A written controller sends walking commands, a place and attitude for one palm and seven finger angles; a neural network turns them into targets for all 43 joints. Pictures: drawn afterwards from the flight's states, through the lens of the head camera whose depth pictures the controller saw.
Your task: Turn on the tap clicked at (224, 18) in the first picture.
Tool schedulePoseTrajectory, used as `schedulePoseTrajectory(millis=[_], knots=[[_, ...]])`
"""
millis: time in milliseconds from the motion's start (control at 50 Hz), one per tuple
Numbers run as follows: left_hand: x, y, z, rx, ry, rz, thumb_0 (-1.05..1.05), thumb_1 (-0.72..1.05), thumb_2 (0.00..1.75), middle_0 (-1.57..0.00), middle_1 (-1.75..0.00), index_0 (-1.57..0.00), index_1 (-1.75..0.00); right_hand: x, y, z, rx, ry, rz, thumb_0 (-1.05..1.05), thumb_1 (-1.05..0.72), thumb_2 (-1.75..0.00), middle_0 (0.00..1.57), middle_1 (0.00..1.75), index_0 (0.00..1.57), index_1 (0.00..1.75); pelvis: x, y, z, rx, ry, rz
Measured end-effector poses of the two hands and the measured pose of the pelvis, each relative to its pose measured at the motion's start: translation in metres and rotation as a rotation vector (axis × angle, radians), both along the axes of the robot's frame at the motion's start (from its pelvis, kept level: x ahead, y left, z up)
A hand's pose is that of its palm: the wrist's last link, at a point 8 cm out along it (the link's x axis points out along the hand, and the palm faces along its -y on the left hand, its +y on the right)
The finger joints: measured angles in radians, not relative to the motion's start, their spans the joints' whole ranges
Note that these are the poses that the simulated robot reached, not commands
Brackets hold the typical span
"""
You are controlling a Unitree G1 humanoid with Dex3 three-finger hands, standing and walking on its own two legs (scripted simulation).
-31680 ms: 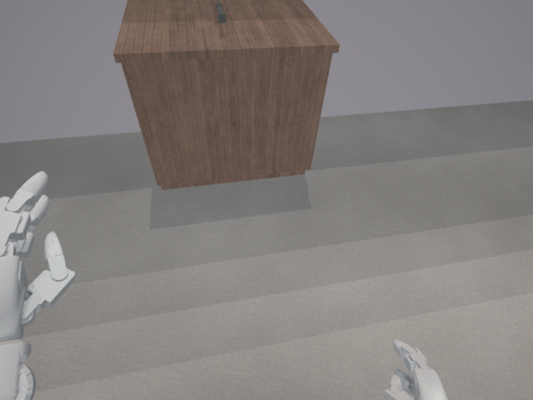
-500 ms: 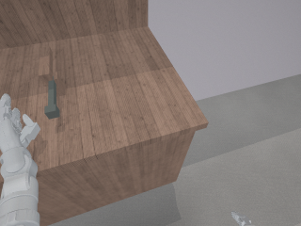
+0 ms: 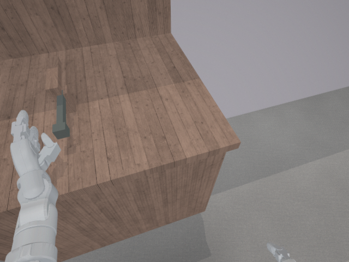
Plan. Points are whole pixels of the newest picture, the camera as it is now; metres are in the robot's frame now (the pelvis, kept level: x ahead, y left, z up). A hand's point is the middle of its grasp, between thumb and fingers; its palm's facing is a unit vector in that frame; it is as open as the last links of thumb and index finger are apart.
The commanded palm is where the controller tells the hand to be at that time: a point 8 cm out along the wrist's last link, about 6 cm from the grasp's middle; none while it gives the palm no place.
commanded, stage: push the lever round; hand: left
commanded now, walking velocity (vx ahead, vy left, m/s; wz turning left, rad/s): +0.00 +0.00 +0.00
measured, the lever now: (61, 130) +0.39 +0.29 +0.08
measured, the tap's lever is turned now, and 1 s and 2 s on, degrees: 0 20 46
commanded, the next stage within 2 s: none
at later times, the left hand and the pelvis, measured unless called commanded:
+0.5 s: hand (68, 143) +0.36 +0.27 +0.07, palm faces +0.59 -0.81 -0.07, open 7.8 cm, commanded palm +0.32 +0.29 +0.07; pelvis +0.00 -0.01 +0.00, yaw +1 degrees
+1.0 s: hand (87, 137) +0.38 +0.23 +0.07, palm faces +0.67 -0.73 -0.08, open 7.7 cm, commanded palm +0.33 +0.25 +0.07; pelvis +0.00 -0.01 +0.00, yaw +1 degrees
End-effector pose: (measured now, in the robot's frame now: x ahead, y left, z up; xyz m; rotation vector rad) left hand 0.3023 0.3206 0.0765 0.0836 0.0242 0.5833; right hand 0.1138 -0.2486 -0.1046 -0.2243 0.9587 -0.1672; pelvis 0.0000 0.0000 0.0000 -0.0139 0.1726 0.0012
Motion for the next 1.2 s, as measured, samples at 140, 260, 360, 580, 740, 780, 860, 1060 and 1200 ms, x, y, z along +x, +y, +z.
schedulePoseTrajectory(millis=[140, 260, 360, 580, 740, 780, 860, 1060, 1200], knots=[[-0.005, -0.004, -0.002, 0.014, -0.003, 0.012, 0.02, 0.90, 0.90, -0.15, -0.15, -0.15, -0.15, 0.001, -0.002, -0.002, -0.005, 0.012, 0.023, 0.01, -0.90, -0.90, 0.20, 0.30, 0.20, 0.30, -0.002, -0.002, -0.001, -0.003, -0.002, 0.011], [0.003, -0.014, -0.003, 0.006, -0.022, -0.008, 0.01, 0.91, 0.90, -0.15, -0.15, -0.15, -0.15, -0.001, -0.006, -0.005, -0.013, 0.029, 0.020, 0.01, -0.90, -0.90, 0.20, 0.30, 0.20, 0.30, -0.003, -0.005, -0.002, 0.000, 0.002, 0.014], [0.007, -0.014, -0.006, -0.004, 0.012, 0.007, 0.01, 0.91, 0.91, -0.15, -0.15, -0.16, -0.15, -0.003, -0.009, -0.004, -0.014, 0.030, 0.008, 0.01, -0.90, -0.90, 0.20, 0.30, 0.20, 0.30, -0.002, -0.007, -0.001, 0.001, 0.004, 0.011], [0.012, -0.034, -0.004, -0.007, -0.023, 0.051, 0.02, 0.93, 0.91, -0.15, -0.15, -0.15, -0.15, -0.005, -0.010, -0.008, -0.003, 0.046, 0.016, 0.01, -0.90, -0.90, 0.20, 0.30, 0.20, 0.30, 0.000, -0.007, -0.002, 0.001, 0.007, 0.015], [0.019, -0.050, -0.005, -0.004, -0.008, 0.089, 0.00, 0.92, 0.91, -0.15, -0.15, -0.15, -0.15, -0.001, -0.007, -0.008, 0.008, 0.036, 0.020, 0.01, -0.90, -0.90, 0.20, 0.30, 0.20, 0.30, 0.000, -0.008, -0.002, 0.003, 0.009, 0.015], [0.020, -0.053, -0.005, -0.004, -0.007, 0.103, 0.01, 0.92, 0.91, -0.15, -0.15, -0.15, -0.15, 0.001, -0.006, -0.008, 0.011, 0.032, 0.020, 0.01, -0.90, -0.90, 0.20, 0.30, 0.20, 0.30, 0.001, -0.008, -0.002, 0.004, 0.009, 0.013], [0.021, -0.058, -0.004, -0.004, -0.008, 0.126, 0.01, 0.92, 0.91, -0.15, -0.15, -0.15, -0.15, 0.002, -0.006, -0.007, 0.015, 0.027, 0.021, 0.01, -0.90, -0.90, 0.20, 0.30, 0.20, 0.30, 0.002, -0.009, -0.002, 0.004, 0.007, 0.012], [0.026, -0.071, -0.005, -0.010, 0.002, 0.178, 0.01, 0.92, 0.91, -0.15, -0.15, -0.15, -0.15, 0.004, -0.008, -0.008, 0.010, 0.039, 0.028, 0.01, -0.90, -0.90, 0.20, 0.30, 0.20, 0.30, 0.001, -0.012, -0.002, 0.006, 0.005, 0.017], [0.032, -0.080, -0.005, 0.000, 0.012, 0.206, 0.01, 0.92, 0.91, -0.15, -0.15, -0.15, -0.15, 0.002, -0.010, -0.009, 0.003, 0.051, 0.029, 0.01, -0.90, -0.90, 0.20, 0.30, 0.20, 0.30, -0.001, -0.012, -0.002, 0.004, 0.012, 0.023]])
